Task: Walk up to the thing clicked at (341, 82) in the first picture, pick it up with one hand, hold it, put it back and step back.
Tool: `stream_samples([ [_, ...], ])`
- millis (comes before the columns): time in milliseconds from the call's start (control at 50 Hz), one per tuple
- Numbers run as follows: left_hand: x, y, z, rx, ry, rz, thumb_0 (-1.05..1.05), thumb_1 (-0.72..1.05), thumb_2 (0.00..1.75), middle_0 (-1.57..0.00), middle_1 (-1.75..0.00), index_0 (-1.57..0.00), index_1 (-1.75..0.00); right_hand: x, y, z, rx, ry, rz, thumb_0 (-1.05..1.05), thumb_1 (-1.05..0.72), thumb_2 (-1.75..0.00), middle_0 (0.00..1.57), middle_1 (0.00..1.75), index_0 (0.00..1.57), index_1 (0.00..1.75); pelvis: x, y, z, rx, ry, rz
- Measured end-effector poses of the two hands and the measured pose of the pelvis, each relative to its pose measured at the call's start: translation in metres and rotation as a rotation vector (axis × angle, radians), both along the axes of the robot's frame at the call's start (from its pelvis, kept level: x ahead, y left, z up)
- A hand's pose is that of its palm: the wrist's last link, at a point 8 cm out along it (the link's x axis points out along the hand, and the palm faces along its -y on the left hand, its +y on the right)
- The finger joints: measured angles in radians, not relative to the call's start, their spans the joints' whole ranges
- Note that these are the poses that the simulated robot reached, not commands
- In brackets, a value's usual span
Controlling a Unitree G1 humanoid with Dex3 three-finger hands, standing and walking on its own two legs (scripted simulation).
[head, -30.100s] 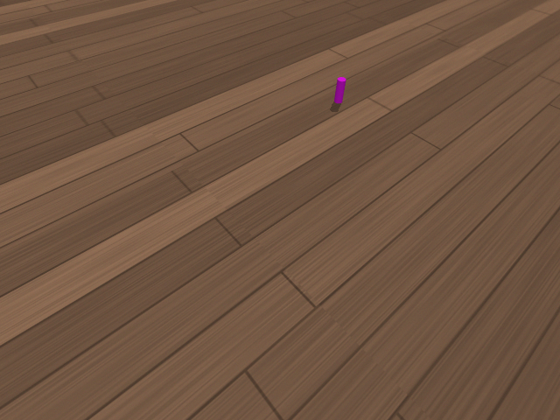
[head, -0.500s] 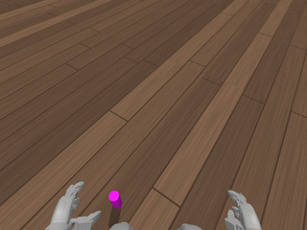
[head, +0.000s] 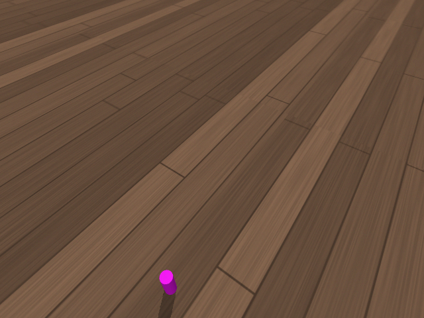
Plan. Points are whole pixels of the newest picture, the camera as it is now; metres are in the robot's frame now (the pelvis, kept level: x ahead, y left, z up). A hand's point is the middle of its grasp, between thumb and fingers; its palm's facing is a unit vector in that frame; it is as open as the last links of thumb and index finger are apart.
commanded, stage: stand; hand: left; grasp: from the side
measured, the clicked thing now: (168, 282) +0.36 +0.20 -0.69
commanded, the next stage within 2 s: step back in 1.64 s
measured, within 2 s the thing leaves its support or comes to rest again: neither
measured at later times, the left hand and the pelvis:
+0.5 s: hand out of the picture +0.05 +0.25 -0.16, palm faces -0.02 -0.94 -0.34, open 7.4 cm; pelvis -0.01 +0.00 +0.01, yaw +0 degrees
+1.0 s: hand out of the picture +0.09 +0.24 -0.15, palm faces -0.02 -0.94 -0.33, open 7.4 cm; pelvis +0.02 +0.00 +0.01, yaw -1 degrees
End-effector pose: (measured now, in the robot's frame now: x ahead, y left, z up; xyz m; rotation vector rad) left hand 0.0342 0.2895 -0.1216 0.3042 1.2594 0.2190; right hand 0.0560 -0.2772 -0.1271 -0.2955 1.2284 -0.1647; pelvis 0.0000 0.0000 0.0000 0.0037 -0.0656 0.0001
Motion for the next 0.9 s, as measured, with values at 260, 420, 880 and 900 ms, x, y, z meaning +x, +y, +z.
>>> stream_samples([
  [260,-0.003,0.0,0.006,0.007,0.009,0.007,0.01,0.9,0.89,-0.21,-0.3,-0.2,-0.3,-0.008,-0.006,0.001,0.004,0.021,-0.013,0.0,-0.91,-0.89,0.2,0.3,0.21,0.3,-0.008,-0.003,0.005,-0.002,-0.011,0.0],
  [420,0.002,0.0,0.005,0.002,0.014,-0.002,0.01,0.9,0.89,-0.21,-0.3,-0.2,-0.3,-0.016,-0.014,0.004,-0.011,0.044,-0.03,0.0,-0.91,-0.89,0.2,0.3,0.21,0.3,-0.008,-0.004,0.005,-0.004,-0.006,-0.004],
  [880,0.036,-0.001,0.006,-0.01,0.014,-0.016,0.01,0.9,0.89,-0.21,-0.3,-0.2,-0.3,0.009,-0.013,0.007,-0.013,0.041,-0.028,0.0,-0.91,-0.89,0.2,0.3,0.21,0.3,0.012,-0.002,0.008,-0.002,0.016,-0.014],
  [900,0.038,-0.002,0.007,-0.01,0.011,-0.016,0.01,0.9,0.89,-0.21,-0.3,-0.2,-0.3,0.011,-0.013,0.007,-0.013,0.038,-0.028,0.0,-0.91,-0.89,0.2,0.3,0.21,0.3,0.013,-0.002,0.008,-0.002,0.016,-0.014],
])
